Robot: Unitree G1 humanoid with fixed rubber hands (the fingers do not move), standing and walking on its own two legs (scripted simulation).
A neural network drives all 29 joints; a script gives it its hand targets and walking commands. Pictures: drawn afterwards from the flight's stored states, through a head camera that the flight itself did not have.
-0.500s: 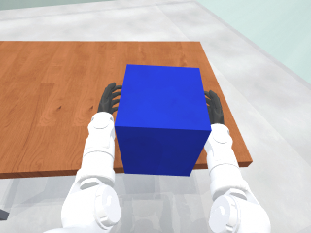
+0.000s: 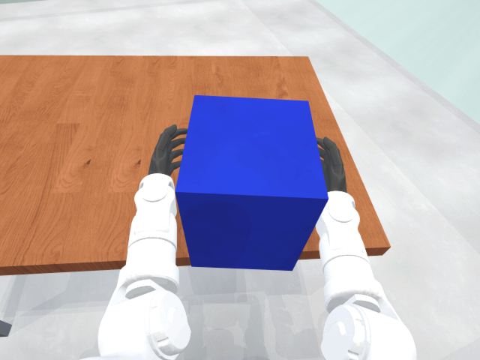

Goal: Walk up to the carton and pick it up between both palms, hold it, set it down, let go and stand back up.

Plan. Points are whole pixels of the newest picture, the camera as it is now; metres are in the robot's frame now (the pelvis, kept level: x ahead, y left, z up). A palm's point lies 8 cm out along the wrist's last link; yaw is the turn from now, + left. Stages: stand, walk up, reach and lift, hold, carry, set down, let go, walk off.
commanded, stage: set down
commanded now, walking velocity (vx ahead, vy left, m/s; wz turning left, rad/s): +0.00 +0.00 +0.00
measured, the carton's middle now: (246, 188) +0.40 -0.01 +0.04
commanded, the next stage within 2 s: none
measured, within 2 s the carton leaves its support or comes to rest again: neither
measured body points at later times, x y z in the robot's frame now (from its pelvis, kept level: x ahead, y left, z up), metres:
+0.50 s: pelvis -0.01 +0.00 +0.00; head +0.05 +0.02 +0.44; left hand +0.43 +0.14 +0.06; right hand +0.40 -0.16 +0.05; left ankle -0.02 +0.11 -0.75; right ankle -0.02 -0.12 -0.75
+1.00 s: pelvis -0.04 +0.00 -0.02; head -0.02 +0.02 +0.43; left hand +0.43 +0.17 +0.13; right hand +0.41 -0.21 +0.13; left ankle -0.02 +0.11 -0.75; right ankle -0.02 -0.12 -0.75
